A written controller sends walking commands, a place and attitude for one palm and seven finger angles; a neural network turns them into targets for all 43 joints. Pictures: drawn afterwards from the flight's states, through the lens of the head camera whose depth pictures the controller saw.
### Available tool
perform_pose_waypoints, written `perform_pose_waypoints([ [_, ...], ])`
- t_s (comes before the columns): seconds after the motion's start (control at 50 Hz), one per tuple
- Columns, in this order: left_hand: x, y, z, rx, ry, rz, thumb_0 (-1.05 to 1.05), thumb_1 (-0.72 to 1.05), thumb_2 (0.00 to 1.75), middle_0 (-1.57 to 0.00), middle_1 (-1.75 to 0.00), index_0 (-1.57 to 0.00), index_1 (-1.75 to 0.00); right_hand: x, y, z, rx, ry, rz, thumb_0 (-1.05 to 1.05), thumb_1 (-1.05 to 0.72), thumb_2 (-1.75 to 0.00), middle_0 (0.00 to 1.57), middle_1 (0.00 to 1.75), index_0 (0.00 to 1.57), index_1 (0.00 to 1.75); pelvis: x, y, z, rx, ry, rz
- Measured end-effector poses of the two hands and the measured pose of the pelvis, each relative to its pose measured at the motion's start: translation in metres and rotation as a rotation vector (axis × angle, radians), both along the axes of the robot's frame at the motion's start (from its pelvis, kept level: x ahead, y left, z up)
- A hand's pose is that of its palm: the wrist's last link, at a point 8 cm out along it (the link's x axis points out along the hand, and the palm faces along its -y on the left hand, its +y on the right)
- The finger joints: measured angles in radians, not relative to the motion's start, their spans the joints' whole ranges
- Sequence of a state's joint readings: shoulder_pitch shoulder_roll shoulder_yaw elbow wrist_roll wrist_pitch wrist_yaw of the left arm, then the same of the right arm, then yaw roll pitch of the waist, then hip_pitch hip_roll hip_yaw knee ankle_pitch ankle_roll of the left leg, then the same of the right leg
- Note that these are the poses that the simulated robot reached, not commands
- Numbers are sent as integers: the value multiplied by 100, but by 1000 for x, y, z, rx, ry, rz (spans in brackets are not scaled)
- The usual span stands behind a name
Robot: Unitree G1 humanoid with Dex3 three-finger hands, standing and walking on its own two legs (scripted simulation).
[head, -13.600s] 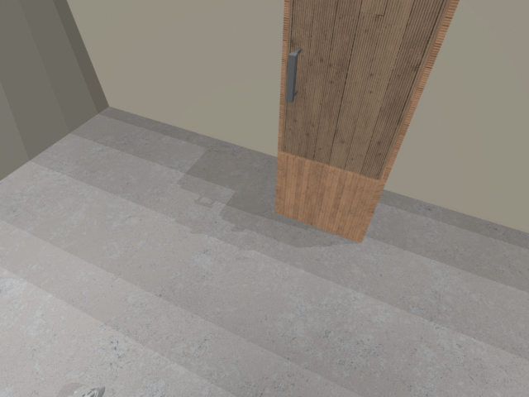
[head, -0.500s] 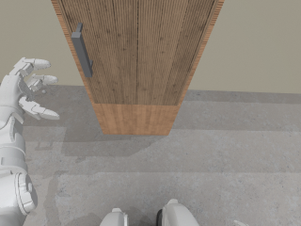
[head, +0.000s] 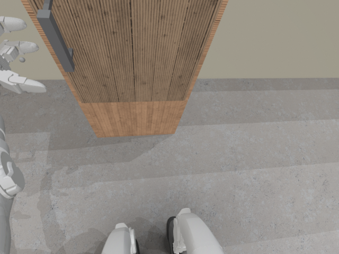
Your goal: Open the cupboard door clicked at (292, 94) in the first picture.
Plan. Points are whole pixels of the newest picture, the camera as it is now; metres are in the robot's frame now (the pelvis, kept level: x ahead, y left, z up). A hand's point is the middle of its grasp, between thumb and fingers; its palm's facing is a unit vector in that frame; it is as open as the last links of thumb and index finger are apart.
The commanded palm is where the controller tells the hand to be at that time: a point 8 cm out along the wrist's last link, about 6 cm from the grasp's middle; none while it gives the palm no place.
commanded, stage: move the hooked fingers beside the handle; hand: left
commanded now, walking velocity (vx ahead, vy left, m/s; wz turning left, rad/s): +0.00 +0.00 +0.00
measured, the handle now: (60, 37) +0.59 +0.19 +0.07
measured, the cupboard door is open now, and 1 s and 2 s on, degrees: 0 0 0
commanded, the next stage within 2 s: slide the fingers in behind the handle in 0.94 s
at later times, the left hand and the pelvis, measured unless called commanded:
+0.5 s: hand (16, 53) +0.54 +0.26 +0.07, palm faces +0.00 -1.00 -0.01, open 14.0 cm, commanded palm +0.53 +0.29 +0.07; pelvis +0.02 +0.01 +0.00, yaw -1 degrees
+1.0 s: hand (21, 55) +0.54 +0.25 +0.07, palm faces -0.01 -1.00 -0.03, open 14.0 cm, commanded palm +0.52 +0.29 +0.07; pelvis +0.01 +0.01 +0.00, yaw -1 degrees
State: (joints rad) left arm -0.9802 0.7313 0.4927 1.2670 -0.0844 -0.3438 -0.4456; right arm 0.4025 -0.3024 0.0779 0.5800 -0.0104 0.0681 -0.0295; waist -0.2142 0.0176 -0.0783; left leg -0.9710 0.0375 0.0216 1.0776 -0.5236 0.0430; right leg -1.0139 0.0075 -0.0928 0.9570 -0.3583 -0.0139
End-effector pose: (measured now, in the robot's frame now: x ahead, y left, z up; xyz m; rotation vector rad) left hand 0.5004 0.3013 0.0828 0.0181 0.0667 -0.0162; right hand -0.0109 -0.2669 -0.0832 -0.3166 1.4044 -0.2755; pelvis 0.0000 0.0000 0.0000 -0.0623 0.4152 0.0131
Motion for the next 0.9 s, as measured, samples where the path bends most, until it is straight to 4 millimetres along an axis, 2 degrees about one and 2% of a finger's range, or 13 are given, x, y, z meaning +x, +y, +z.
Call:
perform_pose_waypoints([
  [0.2, 35, 4, 1, -2, -18, 1, -1, -50, 30, -30, -120, -30, -120, -26, 8, 2, -8, 100, -44, 0, -90, -90, 20, 30, 21, 30, 2, 3, -7, -16, 57, -4],
  [0.34, 38, 7, -12, -3, 16, -5, -1, -50, 30, -30, -120, -30, -120, -31, 17, 7, 12, 137, -72, 0, -90, -90, 20, 30, 21, 30, 9, 6, -4, -19, 67, -18],
  [0.54, 21, 19, -8, -10, 3, 8, -1, -50, 30, -30, -120, -30, -120, -6, 21, 12, 29, 106, -51, 0, -90, -90, 20, 30, 21, 30, 20, 10, 6, -26, 35, -7],
  [0.72, 17, 10, -6, -17, -8, -9, -1, -50, 30, -30, -120, -30, -120, 21, 13, 9, 4, 43, -1, 0, -90, -90, 20, 30, 21, 30, 20, 11, 5, -28, 21, 10],
  [0.82, 18, 5, -11, -7, 4, -7, -1, -50, 30, -30, -120, -30, -120, 26, 13, 6, 4, 15, 1, 0, -90, -90, 20, 30, 21, 30, 17, 11, 3, -25, 20, 5],
  [0.9, 18, 5, -12, -5, -3, 2, -1, -50, 30, -31, -120, -30, -120, 21, 14, 3, 9, 18, -5, 0, -90, -90, 20, 30, 21, 30, 14, 10, 1, -23, 23, 1],
])
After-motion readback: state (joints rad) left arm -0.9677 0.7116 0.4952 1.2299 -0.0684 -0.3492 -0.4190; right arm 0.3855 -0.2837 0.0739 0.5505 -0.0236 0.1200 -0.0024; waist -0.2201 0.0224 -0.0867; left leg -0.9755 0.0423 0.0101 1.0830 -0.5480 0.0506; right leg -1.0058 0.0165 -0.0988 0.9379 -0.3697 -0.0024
